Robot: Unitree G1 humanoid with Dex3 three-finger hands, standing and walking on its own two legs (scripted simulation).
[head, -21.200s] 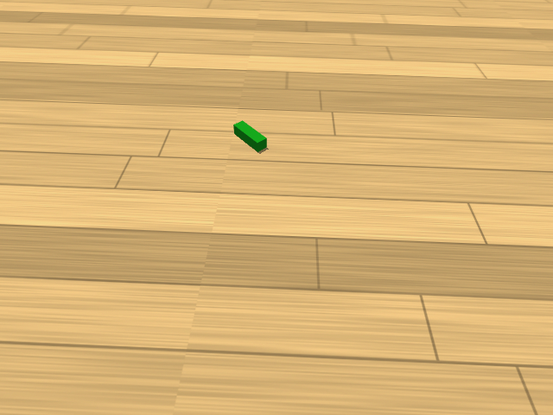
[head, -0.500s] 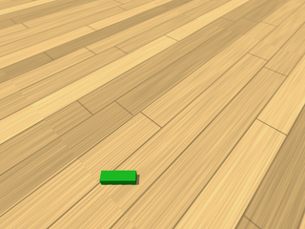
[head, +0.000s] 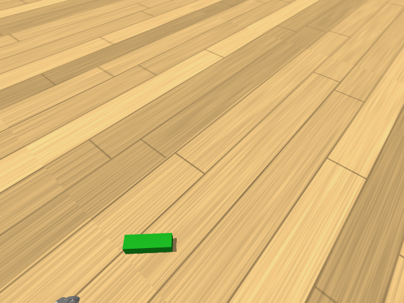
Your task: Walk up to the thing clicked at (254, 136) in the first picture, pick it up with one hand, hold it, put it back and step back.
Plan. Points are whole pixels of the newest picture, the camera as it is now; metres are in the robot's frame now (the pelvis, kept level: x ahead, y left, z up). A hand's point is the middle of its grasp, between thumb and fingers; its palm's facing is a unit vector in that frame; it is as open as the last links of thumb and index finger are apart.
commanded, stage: walk up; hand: left
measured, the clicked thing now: (148, 243) +0.51 +0.27 -0.74
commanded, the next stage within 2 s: none
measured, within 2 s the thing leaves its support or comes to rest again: neither
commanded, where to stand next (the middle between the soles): +0.14 +0.01 m, yaw +2 degrees
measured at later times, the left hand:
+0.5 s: hand out of the picture +0.10 +0.26 -0.15, palm faces -0.05 -0.92 -0.38, open 7.4 cm
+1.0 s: hand out of the picture +0.15 +0.27 -0.16, palm faces +0.01 -0.92 -0.40, open 7.4 cm
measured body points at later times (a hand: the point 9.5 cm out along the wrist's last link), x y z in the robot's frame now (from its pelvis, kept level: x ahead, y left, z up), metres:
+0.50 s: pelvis +0.03 -0.01 +0.00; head +0.03 -0.02 +0.44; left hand +0.10 +0.31 -0.13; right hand +0.08 -0.33 -0.13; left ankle +0.02 +0.13 -0.74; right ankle +0.01 -0.13 -0.74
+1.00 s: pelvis +0.02 +0.00 -0.01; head +0.09 +0.00 +0.43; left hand +0.15 +0.31 -0.13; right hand +0.16 -0.31 -0.13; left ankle +0.08 +0.12 -0.74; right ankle -0.01 -0.13 -0.71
